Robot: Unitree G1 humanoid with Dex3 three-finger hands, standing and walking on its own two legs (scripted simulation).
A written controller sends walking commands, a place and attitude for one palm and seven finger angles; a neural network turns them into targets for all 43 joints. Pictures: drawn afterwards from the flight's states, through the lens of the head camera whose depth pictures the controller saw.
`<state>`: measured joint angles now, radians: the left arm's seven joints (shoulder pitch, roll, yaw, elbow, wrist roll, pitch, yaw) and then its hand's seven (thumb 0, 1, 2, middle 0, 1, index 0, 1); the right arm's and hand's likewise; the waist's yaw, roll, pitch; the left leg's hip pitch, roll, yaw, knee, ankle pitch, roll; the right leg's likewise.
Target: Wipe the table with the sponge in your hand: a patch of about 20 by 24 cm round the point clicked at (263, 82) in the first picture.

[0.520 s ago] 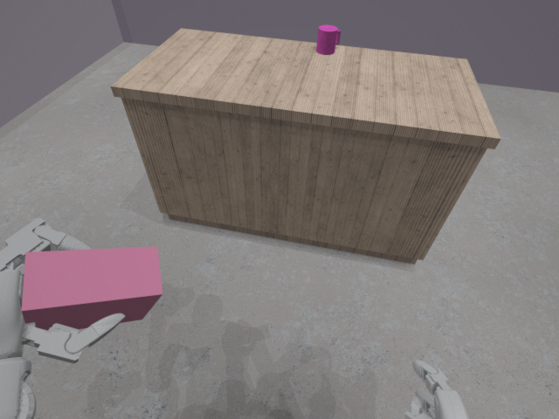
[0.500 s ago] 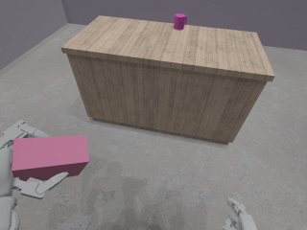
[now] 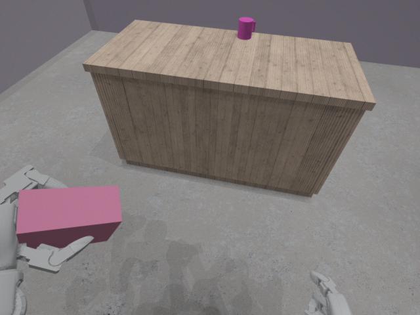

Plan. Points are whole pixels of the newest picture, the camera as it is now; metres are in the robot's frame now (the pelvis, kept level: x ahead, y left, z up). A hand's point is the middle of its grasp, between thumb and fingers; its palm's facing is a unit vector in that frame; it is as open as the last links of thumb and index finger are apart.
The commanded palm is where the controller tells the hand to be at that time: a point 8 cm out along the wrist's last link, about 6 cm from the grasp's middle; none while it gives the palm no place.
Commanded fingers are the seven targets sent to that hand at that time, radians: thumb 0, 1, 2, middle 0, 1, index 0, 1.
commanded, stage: walk to a spot facing it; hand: left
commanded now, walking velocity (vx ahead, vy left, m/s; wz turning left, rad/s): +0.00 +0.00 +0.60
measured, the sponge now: (84, 218) +0.22 +0.21 +0.14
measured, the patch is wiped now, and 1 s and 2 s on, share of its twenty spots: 0.00 0.00 0.00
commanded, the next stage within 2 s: none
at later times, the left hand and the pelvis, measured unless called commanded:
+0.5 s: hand (23, 264) +0.14 +0.24 +0.16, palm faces +0.51 -0.74 -0.44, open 9.8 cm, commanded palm +0.09 +0.28 +0.18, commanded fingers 0.00 0.10 1.30 -1.20 -1.60 -1.20 -1.60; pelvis -0.02 -0.02 -0.01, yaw +10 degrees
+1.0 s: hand out of the picture +0.05 +0.29 +0.17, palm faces +0.77 -0.50 -0.39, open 9.8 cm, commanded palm -0.01 +0.30 +0.18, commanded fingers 0.00 0.10 1.30 -1.20 -1.60 -1.20 -1.60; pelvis -0.01 -0.02 +0.00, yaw +28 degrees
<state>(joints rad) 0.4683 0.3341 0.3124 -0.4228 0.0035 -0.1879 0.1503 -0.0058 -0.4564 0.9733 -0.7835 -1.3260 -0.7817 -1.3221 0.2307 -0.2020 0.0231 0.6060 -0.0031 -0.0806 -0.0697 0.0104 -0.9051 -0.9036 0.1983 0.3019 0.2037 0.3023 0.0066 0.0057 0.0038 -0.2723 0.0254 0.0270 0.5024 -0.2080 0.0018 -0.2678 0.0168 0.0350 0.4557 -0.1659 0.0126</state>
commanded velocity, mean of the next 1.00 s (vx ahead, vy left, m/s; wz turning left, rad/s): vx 0.19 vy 0.00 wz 0.54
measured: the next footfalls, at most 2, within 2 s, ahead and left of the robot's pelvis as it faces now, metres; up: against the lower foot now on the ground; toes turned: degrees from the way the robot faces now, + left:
left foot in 0.72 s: -0.03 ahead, +0.13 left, +0.00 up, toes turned +27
right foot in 1.06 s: +0.12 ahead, -0.10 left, +0.00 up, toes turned +23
